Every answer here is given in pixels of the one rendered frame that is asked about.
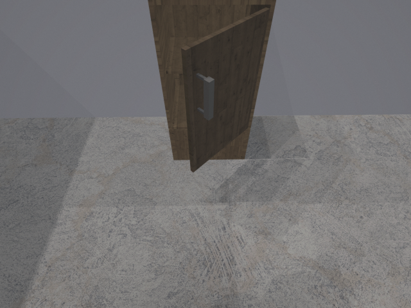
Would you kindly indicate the cupboard door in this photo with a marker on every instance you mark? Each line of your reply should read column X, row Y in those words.
column 231, row 56

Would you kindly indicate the handle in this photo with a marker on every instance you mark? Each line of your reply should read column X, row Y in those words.
column 208, row 96

